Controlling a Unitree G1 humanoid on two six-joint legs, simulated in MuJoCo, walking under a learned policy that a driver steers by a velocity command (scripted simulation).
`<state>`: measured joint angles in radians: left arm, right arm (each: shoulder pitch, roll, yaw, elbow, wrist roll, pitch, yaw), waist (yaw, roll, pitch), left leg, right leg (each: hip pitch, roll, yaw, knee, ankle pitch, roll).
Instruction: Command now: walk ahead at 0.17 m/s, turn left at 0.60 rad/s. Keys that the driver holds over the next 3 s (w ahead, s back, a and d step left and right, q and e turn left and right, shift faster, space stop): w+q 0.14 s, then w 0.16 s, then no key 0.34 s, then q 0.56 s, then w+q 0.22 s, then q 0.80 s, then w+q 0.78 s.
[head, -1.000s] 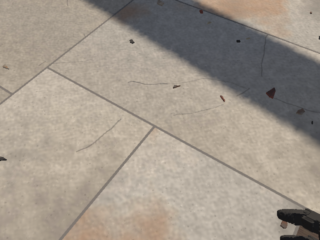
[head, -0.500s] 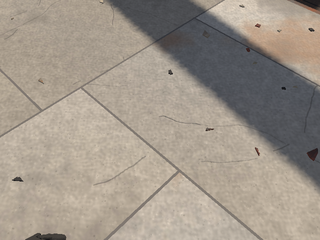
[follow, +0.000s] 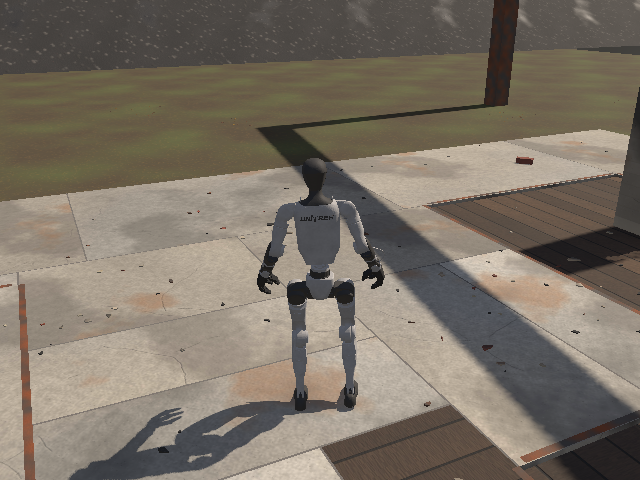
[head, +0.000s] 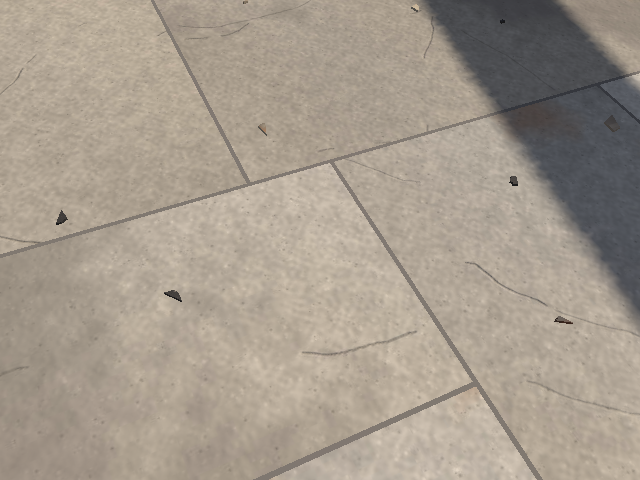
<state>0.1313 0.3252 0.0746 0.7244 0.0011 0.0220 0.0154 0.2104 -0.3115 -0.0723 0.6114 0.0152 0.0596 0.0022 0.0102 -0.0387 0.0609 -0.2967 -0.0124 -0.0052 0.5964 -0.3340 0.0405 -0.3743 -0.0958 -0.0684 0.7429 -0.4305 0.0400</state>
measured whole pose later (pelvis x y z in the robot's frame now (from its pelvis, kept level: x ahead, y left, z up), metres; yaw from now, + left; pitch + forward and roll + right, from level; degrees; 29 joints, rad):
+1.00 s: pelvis +0.24 +0.01 +0.01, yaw +19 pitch +1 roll -1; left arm 0.07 0.33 0.06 0.77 0.00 0.01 0.01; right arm 0.21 -0.31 -0.06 0.66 0.01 0.01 -0.03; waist -0.01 -0.02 0.08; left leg -0.29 -0.03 -0.11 0.48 -0.21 0.01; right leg -0.40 0.04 0.01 0.92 -0.52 0.05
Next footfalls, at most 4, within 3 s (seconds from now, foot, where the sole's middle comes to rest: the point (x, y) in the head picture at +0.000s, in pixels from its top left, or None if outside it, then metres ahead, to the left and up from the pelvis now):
0.42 right None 0.28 -0.10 -0.77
0.80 left None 0.26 0.13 -0.77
1.16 right None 0.34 -0.10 -0.77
1.66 left None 0.30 0.21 -0.77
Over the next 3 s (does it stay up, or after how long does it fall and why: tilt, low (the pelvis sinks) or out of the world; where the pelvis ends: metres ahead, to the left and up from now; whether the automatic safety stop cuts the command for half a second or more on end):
stays up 0.33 0.36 0.01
